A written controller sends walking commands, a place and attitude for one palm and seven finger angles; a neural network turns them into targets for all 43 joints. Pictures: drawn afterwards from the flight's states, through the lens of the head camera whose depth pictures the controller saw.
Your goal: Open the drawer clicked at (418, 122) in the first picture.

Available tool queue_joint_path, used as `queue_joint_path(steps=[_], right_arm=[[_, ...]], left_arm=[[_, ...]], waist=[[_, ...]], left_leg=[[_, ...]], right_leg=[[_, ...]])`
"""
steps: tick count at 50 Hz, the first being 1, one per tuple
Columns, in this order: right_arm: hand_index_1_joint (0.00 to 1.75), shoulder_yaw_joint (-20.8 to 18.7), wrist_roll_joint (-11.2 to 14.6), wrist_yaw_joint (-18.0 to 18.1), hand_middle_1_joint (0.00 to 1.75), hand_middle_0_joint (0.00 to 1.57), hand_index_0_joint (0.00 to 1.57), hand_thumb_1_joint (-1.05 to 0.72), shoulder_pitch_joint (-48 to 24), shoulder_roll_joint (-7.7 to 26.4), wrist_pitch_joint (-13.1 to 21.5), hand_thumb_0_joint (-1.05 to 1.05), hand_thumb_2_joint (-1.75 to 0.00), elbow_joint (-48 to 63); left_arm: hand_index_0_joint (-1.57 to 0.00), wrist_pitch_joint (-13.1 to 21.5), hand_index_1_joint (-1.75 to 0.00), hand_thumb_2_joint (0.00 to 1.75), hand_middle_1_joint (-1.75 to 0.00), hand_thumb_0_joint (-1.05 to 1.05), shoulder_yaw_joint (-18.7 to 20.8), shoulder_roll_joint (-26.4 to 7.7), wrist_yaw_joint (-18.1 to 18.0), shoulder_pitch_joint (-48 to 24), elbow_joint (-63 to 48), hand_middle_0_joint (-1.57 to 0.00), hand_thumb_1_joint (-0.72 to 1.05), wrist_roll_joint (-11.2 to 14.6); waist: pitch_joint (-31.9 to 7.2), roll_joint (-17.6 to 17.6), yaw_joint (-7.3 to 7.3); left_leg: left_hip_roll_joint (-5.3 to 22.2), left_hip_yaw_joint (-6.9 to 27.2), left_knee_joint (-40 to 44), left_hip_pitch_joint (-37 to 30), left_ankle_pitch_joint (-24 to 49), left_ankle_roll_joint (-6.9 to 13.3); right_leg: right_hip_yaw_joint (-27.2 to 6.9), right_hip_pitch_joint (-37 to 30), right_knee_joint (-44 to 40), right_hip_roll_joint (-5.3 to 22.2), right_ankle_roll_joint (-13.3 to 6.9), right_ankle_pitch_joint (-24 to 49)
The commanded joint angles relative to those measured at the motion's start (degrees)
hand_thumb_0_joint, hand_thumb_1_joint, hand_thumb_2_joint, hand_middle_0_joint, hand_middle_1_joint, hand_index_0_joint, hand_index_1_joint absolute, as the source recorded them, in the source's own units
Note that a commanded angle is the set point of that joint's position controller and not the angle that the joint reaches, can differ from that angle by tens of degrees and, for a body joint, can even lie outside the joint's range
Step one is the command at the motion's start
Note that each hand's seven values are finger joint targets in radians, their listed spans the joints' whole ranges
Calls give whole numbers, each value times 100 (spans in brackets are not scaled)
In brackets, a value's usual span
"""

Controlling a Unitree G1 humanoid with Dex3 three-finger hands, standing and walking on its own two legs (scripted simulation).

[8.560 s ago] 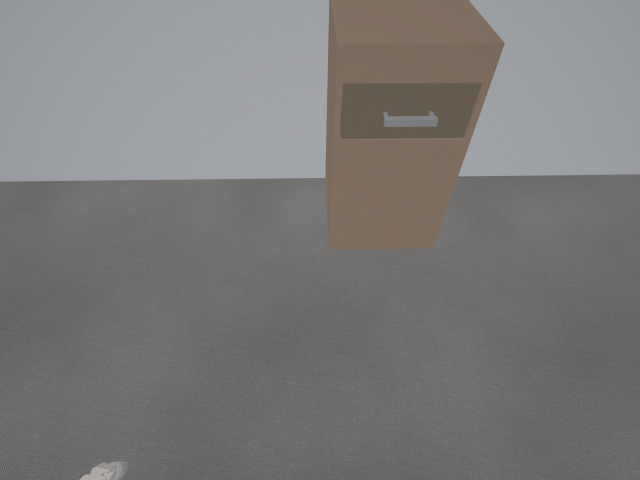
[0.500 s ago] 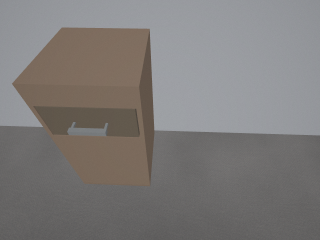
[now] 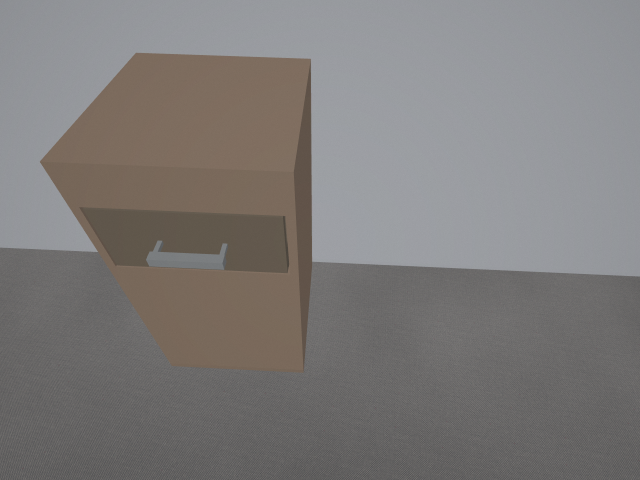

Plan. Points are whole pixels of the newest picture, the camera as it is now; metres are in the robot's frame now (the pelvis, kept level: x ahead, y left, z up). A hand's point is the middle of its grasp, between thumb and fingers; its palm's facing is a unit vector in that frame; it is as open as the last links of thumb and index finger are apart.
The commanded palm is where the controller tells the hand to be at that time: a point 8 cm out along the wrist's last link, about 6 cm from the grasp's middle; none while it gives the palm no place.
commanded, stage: look again from close up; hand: left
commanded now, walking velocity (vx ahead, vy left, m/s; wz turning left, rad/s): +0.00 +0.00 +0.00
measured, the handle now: (189, 253) +0.55 +0.30 -0.14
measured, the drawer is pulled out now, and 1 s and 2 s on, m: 0.00 0.00 0.00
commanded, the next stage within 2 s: shuffle to correct the standing spot in 0.28 s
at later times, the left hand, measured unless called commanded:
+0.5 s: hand out of the picture -0.05 +0.20 -0.18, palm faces +0.04 -0.98 -0.17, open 7.4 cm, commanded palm none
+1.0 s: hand out of the picture +0.03 +0.23 -0.18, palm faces +0.06 -0.98 -0.19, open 7.3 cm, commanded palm none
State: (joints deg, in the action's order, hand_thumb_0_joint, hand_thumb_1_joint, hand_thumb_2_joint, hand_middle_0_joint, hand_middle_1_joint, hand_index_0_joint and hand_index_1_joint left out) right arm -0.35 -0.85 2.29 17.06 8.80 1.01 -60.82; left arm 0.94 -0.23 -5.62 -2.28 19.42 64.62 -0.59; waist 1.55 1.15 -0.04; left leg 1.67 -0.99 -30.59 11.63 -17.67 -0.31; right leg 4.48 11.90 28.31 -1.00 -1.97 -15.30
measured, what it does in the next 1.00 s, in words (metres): lifts its right foot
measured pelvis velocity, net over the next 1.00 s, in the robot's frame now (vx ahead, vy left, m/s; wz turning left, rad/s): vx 0.02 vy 0.06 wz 0.01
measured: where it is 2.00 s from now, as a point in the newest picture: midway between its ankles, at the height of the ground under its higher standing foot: outside the picture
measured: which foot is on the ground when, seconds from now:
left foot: down 0.00-1.00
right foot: down 0.00-0.74, up 0.76-1.00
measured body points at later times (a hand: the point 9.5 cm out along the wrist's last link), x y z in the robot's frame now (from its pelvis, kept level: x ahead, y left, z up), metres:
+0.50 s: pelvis -0.02 +0.04 +0.00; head -0.04 +0.04 +0.45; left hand -0.05 +0.25 -0.16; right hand -0.04 -0.18 -0.16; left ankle -0.01 +0.12 -0.74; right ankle +0.00 -0.10 -0.74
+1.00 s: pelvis +0.02 +0.06 +0.00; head +0.03 +0.06 +0.45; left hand +0.03 +0.28 -0.16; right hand -0.02 -0.14 -0.16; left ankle -0.01 +0.12 -0.74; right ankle +0.06 -0.07 -0.73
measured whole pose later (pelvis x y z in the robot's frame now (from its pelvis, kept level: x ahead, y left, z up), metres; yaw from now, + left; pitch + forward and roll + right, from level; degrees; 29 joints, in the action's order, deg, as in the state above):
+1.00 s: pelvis +0.02 +0.06 +0.00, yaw +0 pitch -1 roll +1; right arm 1.4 -1.1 2.7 22.1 4.6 2.6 -62.6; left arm -0.3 1.7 -8.4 -2.2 15.8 62.0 -0.9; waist 2.0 -1.3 -0.3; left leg -4.4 -5.0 -24.8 7.3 -16.5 5.0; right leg 2.8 18.8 35.3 3.3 -0.7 -14.2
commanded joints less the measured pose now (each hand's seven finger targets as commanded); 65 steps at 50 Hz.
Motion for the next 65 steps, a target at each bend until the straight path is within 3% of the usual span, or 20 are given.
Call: queue_joint_path(steps=[1,12,19,25,28,31,33,34,35,37,38,40,43,45,49,52,53,54,58,65], right_arm=[[30,14,15,0,30,20,20,-90,433,372,74,0,-90,172],[30,3,-21,-48,30,20,20,-90,418,616,67,0,-90,240],[30,8,-7,-50,30,20,20,-90,494,594,96,0,-90,129],[30,-40,-48,-102,30,20,20,-90,540,681,-25,0,-90,150],[30,-42,-59,-135,30,20,20,-90,572,537,-57,0,-90,245],[30,-13,-67,-148,30,20,20,-90,703,314,-33,0,-90,299],[30,-6,-63,-165,30,20,20,-90,861,219,-17,0,-90,282],[30,1,-55,-172,30,20,20,-90,1009,204,20,0,-90,219],[30,-4,-50,-168,30,20,20,-90,1207,302,58,0,-90,133],[30,-110,-68,-100,30,20,20,-90,1699,757,100,0,-90,5],[30,-79,-60,-49,30,20,20,-90,1753,634,111,0,-90,-21],[30,-17,-82,-18,30,20,20,-90,1410,498,177,0,-90,82],[30,75,-28,47,30,20,20,-90,1047,364,276,0,-90,83],[30,84,-6,80,30,20,20,-90,920,345,270,0,-90,30],[30,18,17,97,30,20,20,-90,843,274,184,0,-90,-102],[30,15,50,46,30,20,20,-90,864,120,140,0,-90,-151],[30,25,33,37,30,20,20,-90,817,118,103,0,-90,-195],[30,16,31,32,30,20,20,-90,838,151,89,0,-90,-240],[30,54,21,4,30,20,20,-90,700,119,106,0,-90,-322],[30,101,13,-4,30,20,20,-90,683,154,98,0,-90,-355]], left_arm=[[-20,55,-30,90,-30,0,91,-664,-36,317,-286,-20,90,-11],[-20,-55,-30,90,-30,0,63,-698,32,291,-471,-20,90,-38],[-20,-24,-30,90,-30,0,59,-663,41,366,-460,-20,90,-39],[-20,-33,-30,90,-30,0,155,-685,74,596,-463,-20,90,-120],[-20,-15,-30,90,-30,0,244,-809,64,762,-484,-20,90,-120],[-20,28,-30,90,-30,0,387,-1054,9,846,-505,-20,90,-76],[-20,12,-30,90,-30,0,429,-1065,-17,650,-582,-20,90,-94],[-20,3,-30,90,-30,0,420,-993,-2,533,-617,-20,90,-98],[-20,-18,-30,90,-30,0,386,-846,17,455,-642,-20,90,-97],[-20,-31,-30,90,-30,0,272,-406,59,380,-695,-20,90,-130],[-20,19,-30,90,-30,0,238,-417,65,135,-791,-20,90,-147],[-20,98,-30,90,-30,0,226,-299,101,-20,-738,-20,90,-102],[-20,39,-30,90,-30,0,146,-100,88,181,-537,-20,90,-36],[-20,-16,-30,90,-30,0,127,-129,51,246,-474,-20,90,-19],[-20,-37,-30,90,-30,0,143,-296,6,237,-355,-20,90,-18],[-20,6,-30,90,-30,0,132,-567,-5,257,-345,-20,90,5],[-20,27,-30,90,-30,0,137,-551,-3,248,-339,-20,90,13],[-20,31,-30,90,-30,0,122,-525,-9,176,-347,-20,90,24],[-20,-19,-30,90,-30,0,104,-472,-16,98,-401,-20,90,1],[-20,15,-30,90,-30,0,74,-479,8,246,-315,-20,90,-4]], waist=[[211,-25,-16],[506,59,64],[342,-34,66],[577,70,142],[770,-589,177],[505,-1201,113],[545,-1029,-21],[558,-811,-95],[594,-226,-159],[583,1573,-294],[731,1148,-351],[589,41,-200],[154,216,25],[40,402,70],[156,153,139],[105,-40,41],[5,-543,31],[-60,-749,4],[274,-237,55],[301,-176,33]], left_leg=[[444,384,559,341,1478,234],[490,823,1479,1056,-508,338],[477,794,1504,867,-287,351],[379,798,1478,1316,-1737,477],[31,441,724,1583,-1451,398],[-238,-127,-435,1338,-466,265],[-169,-169,-113,781,-380,267],[-160,-177,329,379,-273,265],[-12,39,726,141,-168,289],[1198,1818,1807,-469,-190,795],[1436,2130,1887,-739,327,1192],[1503,1812,1582,-721,2056,1469],[1122,784,1291,-542,4567,1203],[1030,576,1172,-365,4876,1089],[890,509,896,-81,3867,766],[360,383,951,436,1835,323],[364,332,920,304,1650,304],[375,311,946,224,1512,299],[453,369,1270,338,1207,339],[408,331,1368,240,750,317]], right_leg=[[-616,-37,-359,657,-91,1045],[-446,-147,-361,558,13,263],[-464,-166,-426,611,33,446],[-473,-10,-246,602,-74,-949],[-1167,127,-731,973,-287,-1745],[-2046,184,-1447,1780,-655,-2087],[-1745,676,-1362,1759,-654,-1916],[-1322,885,-1027,1489,-542,-1574],[-842,1030,-441,1107,-410,-1253],[239,1980,1563,254,-57,-1214],[-4,2532,2414,318,-99,-1451],[-259,2484,2769,593,-77,-1151],[-234,1446,1974,575,126,-507],[-217,860,1335,494,169,-217],[-267,53,21,491,151,619],[-788,-548,-138,903,-57,2165],[-829,-503,-73,860,-106,2331],[-795,-493,-94,836,-113,2280],[-675,-298,-278,652,-42,1321],[-749,-256,-552,677,-85,1186]])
